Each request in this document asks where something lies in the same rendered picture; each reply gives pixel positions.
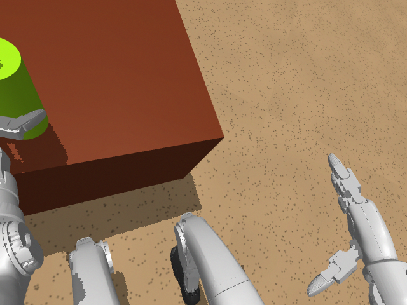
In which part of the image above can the bottle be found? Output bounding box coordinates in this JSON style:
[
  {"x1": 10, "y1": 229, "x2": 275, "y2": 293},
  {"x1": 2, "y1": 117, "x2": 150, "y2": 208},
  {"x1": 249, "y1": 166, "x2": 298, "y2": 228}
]
[{"x1": 0, "y1": 38, "x2": 48, "y2": 140}]

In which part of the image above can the left robot arm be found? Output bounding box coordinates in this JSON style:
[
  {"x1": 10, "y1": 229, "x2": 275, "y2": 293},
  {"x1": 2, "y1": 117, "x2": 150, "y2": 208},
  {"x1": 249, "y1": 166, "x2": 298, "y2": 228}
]
[{"x1": 0, "y1": 148, "x2": 44, "y2": 305}]

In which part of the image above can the right robot foot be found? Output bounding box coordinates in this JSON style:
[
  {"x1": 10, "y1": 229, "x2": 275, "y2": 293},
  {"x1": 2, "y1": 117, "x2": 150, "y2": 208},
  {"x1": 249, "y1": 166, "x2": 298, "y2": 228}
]
[{"x1": 170, "y1": 245, "x2": 200, "y2": 305}]

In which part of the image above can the right robot arm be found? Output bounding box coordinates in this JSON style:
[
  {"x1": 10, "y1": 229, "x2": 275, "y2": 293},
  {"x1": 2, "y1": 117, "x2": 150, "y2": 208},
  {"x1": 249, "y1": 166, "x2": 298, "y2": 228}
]
[{"x1": 362, "y1": 259, "x2": 407, "y2": 305}]

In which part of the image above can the right robot hand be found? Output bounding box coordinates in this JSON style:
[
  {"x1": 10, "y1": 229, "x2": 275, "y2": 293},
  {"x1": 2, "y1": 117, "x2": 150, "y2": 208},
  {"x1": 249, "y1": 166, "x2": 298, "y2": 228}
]
[{"x1": 307, "y1": 153, "x2": 398, "y2": 297}]

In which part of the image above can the left robot hand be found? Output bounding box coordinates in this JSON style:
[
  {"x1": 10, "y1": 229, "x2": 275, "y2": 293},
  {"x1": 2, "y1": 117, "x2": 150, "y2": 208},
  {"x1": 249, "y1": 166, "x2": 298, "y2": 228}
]
[{"x1": 0, "y1": 109, "x2": 46, "y2": 140}]

